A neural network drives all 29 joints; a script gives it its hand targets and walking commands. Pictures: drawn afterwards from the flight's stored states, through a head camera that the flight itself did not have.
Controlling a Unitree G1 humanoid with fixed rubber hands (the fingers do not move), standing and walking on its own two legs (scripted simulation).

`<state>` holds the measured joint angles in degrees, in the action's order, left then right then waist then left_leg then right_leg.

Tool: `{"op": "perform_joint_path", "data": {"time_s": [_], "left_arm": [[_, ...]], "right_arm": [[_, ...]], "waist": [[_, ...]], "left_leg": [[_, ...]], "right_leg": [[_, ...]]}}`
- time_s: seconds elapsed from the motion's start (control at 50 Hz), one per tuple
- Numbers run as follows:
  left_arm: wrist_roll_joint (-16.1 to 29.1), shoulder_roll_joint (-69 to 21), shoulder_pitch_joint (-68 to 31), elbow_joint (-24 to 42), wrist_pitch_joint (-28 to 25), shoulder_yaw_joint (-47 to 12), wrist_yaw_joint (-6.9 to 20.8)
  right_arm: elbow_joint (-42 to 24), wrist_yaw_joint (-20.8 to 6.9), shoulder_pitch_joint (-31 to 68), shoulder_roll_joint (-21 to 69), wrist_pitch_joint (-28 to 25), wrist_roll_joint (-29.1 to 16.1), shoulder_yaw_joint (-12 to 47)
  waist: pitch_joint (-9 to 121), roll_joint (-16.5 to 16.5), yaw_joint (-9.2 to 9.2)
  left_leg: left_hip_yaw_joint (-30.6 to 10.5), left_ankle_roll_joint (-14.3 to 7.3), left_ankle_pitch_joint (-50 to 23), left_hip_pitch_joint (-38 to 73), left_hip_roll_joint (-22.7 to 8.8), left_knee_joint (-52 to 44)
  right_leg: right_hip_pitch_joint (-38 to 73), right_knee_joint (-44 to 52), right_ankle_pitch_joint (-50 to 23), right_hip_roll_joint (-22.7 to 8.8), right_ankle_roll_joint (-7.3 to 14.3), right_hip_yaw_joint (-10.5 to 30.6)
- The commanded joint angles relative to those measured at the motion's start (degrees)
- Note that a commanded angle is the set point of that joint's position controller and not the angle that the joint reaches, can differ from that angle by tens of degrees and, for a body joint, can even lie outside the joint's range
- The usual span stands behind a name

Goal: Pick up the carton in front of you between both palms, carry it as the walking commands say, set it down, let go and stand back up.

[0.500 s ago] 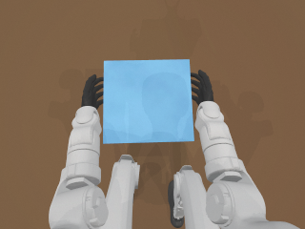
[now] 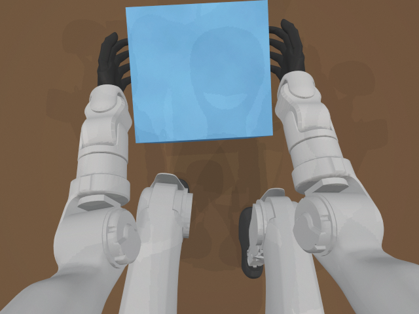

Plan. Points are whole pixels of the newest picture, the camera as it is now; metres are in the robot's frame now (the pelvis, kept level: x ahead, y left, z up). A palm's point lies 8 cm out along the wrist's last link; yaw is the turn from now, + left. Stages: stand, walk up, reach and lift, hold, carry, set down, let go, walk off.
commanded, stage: set down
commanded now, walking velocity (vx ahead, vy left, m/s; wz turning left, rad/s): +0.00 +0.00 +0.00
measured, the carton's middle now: (202, 90) +0.49 +0.09 -0.20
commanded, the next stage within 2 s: none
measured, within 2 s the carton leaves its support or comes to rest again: rests again in 0.94 s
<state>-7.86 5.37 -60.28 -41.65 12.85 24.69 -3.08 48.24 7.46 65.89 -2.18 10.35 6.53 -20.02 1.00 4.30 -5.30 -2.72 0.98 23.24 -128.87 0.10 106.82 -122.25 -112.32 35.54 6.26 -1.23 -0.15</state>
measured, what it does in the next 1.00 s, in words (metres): lowers itself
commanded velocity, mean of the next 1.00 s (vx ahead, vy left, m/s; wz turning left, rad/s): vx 0.00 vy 0.00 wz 0.00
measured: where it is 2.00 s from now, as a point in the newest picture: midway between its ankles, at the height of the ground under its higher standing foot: (212, 240)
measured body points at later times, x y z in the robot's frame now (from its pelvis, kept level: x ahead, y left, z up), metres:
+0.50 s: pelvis +0.00 -0.01 -0.06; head +0.34 +0.03 +0.22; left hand +0.49 +0.25 -0.22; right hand +0.54 -0.05 -0.22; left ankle +0.14 +0.13 -0.41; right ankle +0.08 -0.11 -0.41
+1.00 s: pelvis -0.01 -0.01 -0.07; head +0.35 +0.02 +0.20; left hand +0.48 +0.26 -0.24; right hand +0.54 -0.04 -0.24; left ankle +0.14 +0.13 -0.41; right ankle +0.08 -0.11 -0.41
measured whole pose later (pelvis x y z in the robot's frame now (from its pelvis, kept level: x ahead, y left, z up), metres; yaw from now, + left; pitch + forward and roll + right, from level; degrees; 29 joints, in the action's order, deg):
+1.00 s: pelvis -0.01 -0.01 -0.07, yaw +0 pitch +40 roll +0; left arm -0.2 17.1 -74.1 -61.0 7.2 22.4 0.5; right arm 60.6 6.5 79.4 -7.0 8.0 5.0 -13.0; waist -13.4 2.4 -7.3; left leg -2.2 1.9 24.2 -135.0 -1.4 119.0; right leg -129.9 -126.0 36.4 8.7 -0.9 0.1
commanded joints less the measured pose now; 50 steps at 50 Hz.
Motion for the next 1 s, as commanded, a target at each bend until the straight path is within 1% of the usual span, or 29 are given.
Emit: {"op": "perform_joint_path", "data": {"time_s": [0.0, 0.1, 0.16, 0.18, 0.24, 0.26, 0.3, 0.34, 0.4, 0.48, 0.56, 0.66, 0.76, 0.78, 0.98], "left_arm": [[5.4, -44.9, -36.6, 2.3, -1.6, -26.1, 11.3], [7.0, -42.8, -40.3, 1.1, -2.2, -26.2, 11.8], [8.7, -41.8, -42.7, 1.2, -2.7, -27.1, 12.3], [10.1, -43.2, -42.4, 1.1, -3.0, -27.8, 12.4], [13.8, -45.6, -43.9, 1.6, -3.2, -29.7, 12.9], [14.4, -46.1, -44.3, 1.8, -3.0, -30.0, 13.2], [14.9, -46.5, -44.3, 1.4, -2.6, -29.6, 14.1], [14.8, -45.9, -43.4, -0.2, -2.4, -28.7, 15.0], [13.8, -44.9, -42.4, -2.5, -2.4, -26.9, 15.7], [12.5, -43.0, -41.7, -4.7, -3.0, -24.2, 15.9], [11.8, -41.1, -41.8, -6.3, -3.6, -22.0, 16.0], [11.7, -39.0, -42.5, -8.3, -4.4, -20.1, 16.4], [12.0, -37.4, -42.6, -10.6, -5.2, -18.9, 16.5], [11.8, -36.9, -42.7, -11.2, -5.3, -18.6, 16.5], [10.0, -31.5, -41.9, -15.4, -6.1, -16.4, 15.8]], "right_arm": [[0.1, -11.1, 32.2, 48.4, -0.9, -4.2, 23.5], [1.3, -11.5, 35.8, 47.1, -1.2, -6.1, 24.7], [0.9, -11.7, 38.1, 46.7, -1.7, -7.9, 26.4], [-0.5, -11.6, 39.5, 46.8, -2.0, -8.8, 27.7], [-3.5, -11.0, 42.2, 46.7, -2.6, -10.2, 29.8], [-3.9, -10.8, 42.3, 46.7, -2.6, -10.1, 30.0], [-3.3, -10.6, 41.5, 47.2, -2.2, -9.4, 29.9], [-2.1, -10.8, 40.4, 47.6, -2.1, -8.7, 29.4], [-0.3, -11.3, 39.9, 48.0, -2.2, -8.3, 28.5], [1.4, -11.7, 40.5, 47.3, -2.6, -8.6, 27.5], [3.0, -11.7, 40.9, 45.7, -3.1, -8.4, 26.4], [4.1, -11.3, 41.2, 43.1, -3.6, -7.5, 25.0], [3.7, -11.0, 42.4, 41.1, -4.3, -7.1, 25.0], [4.4, -11.0, 42.0, 40.6, -4.3, -6.8, 24.8], [9.8, -11.6, 36.5, 34.4, -4.1, -2.4, 19.4]], "waist": [[60.7, -3.4, -3.71], [59.5, -2.4, -4.95], [59.9, -1.7, -5.77], [61.3, -1.8, -5.73], [65.6, -1.1, -4.60], [66.3, -1.0, -4.32], [64.0, 0.3, -4.03], [60.3, 1.2, -3.84], [55.9, 1.8, -4.37], [52.4, 2.5, -5.50], [49.8, 3.4, -5.87], [47.3, 4.0, -5.38], [45.2, 4.8, -4.94], [44.1, 4.7, -4.96], [34.7, 2.1, -2.56]], "left_leg": [[4.7, 1.4, -11.6, 49.8, 6.2, -4.3], [5.4, 1.2, -13.0, 47.9, 5.4, -0.6], [5.9, 1.1, -14.8, 47.4, 4.9, 1.8], [6.1, 1.2, -16.1, 48.5, 4.9, 2.5], [6.2, 1.4, -21.0, 50.3, 4.8, 5.0], [6.3, 1.5, -21.4, 49.4, 4.8, 5.5], [6.3, 1.5, -21.1, 45.6, 4.8, 6.2], [6.2, 1.4, -20.2, 42.8, 4.8, 6.6], [6.4, 1.1, -18.6, 39.3, 4.6, 7.2], [6.5, 0.7, -16.7, 36.1, 4.2, 7.5], [6.5, 0.4, -15.2, 33.6, 3.9, 7.6], [6.3, 0.2, -14.2, 31.0, 3.5, 7.9], [5.7, -0.1, -14.1, 29.5, 3.4, 8.4], [5.7, -0.2, -14.0, 28.9, 3.4, 8.4], [4.3, -0.8, -10.0, 24.9, 3.3, 7.9]], "right_leg": [[12.7, 9.7, -7.4, 6.6, 1.0, -2.7], [11.4, 6.2, -7.6, 6.3, 1.0, -2.7], [12.0, 4.2, -8.8, 6.1, 0.9, -2.8], [12.6, 3.6, -9.5, 6.1, 0.9, -3.0], [15.6, 2.3, -13.5, 5.9, 1.2, -3.4], [16.8, 2.0, -14.3, 5.8, 1.3, -3.3], [17.6, 1.4, -15.0, 5.8, 1.4, -3.2], [16.4, 1.4, -14.4, 5.7, 1.5, -3.0], [14.2, 1.3, -13.2, 5.5, 1.5, -2.6], [12.3, 1.2, -12.0, 5.5, 1.4, -2.1], [11.4, 1.4, -11.1, 5.4, 1.3, -1.8], [11.4, 1.4, -10.9, 5.1, 1.4, -1.6], [11.0, 1.0, -11.0, 4.8, 1.4, -1.4], [10.7, 0.9, -11.2, 4.7, 1.5, -1.3], [6.1, 0.5, -8.3, 4.2, 2.1, -1.0]]}}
